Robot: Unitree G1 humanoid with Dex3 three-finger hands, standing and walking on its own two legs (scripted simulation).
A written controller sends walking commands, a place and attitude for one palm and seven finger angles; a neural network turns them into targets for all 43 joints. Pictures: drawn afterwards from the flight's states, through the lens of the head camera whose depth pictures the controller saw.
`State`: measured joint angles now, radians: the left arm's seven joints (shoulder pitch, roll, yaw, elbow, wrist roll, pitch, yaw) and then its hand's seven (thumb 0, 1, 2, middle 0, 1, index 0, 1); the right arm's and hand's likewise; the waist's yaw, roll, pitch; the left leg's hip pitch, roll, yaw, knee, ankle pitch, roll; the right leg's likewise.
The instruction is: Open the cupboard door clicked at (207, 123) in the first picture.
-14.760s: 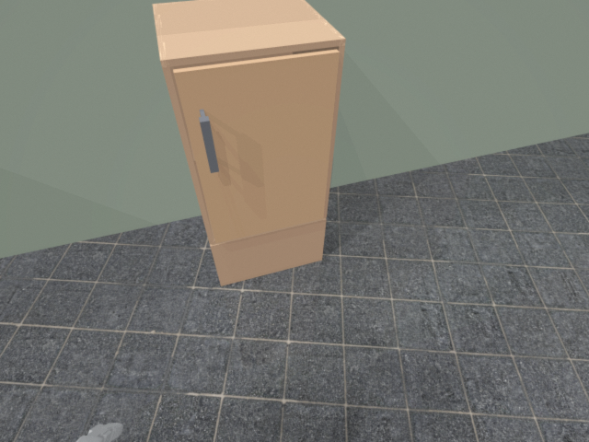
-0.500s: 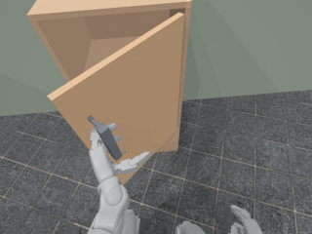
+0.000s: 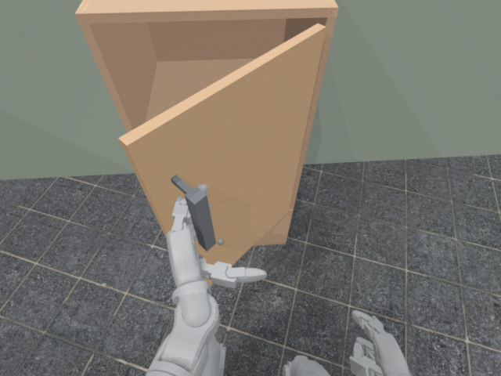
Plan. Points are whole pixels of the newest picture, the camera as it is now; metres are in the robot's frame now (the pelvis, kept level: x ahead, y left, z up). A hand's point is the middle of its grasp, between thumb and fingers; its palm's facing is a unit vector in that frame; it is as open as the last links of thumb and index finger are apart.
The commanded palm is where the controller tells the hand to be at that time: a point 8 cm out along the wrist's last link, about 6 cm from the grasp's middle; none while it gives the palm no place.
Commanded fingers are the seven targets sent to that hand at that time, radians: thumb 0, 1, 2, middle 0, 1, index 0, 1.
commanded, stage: slide the hand sideways off the handle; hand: left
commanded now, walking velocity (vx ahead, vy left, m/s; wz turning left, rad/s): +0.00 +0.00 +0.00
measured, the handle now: (193, 214) +0.36 +0.11 +0.05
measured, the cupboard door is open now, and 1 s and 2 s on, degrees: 42 44 44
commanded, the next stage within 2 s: draw the hand back to the body in 1.14 s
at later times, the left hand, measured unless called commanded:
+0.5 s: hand (211, 271) +0.27 +0.08 +0.04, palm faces +0.02 -1.00 +0.02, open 16.1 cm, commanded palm +0.24 +0.14 +0.03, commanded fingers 0.00 -0.50 0.30 -0.15 -0.30 -0.15 -0.30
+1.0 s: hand (177, 300) +0.23 +0.12 +0.04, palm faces +0.10 -0.99 -0.01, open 16.1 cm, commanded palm +0.19 +0.18 +0.03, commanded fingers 0.00 -0.50 0.30 -0.15 -0.30 -0.15 -0.30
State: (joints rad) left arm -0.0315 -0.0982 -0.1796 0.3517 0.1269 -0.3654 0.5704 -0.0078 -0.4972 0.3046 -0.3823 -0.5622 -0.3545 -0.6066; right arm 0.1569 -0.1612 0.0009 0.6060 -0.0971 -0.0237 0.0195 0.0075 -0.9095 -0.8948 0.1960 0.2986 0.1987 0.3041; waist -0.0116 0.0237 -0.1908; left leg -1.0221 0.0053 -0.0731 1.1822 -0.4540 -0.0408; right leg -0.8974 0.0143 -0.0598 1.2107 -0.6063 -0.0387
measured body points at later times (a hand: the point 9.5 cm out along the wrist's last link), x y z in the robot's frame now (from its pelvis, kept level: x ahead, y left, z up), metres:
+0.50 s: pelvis -0.01 +0.03 -0.01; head +0.05 +0.03 +0.44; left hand +0.26 +0.13 +0.04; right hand +0.16 -0.19 -0.10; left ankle +0.06 +0.14 -0.64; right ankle -0.01 -0.10 -0.64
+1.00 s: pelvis +0.01 +0.00 -0.01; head +0.07 +0.00 +0.44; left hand +0.22 +0.17 +0.04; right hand +0.19 -0.22 -0.10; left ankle +0.06 +0.14 -0.64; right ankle -0.01 -0.10 -0.64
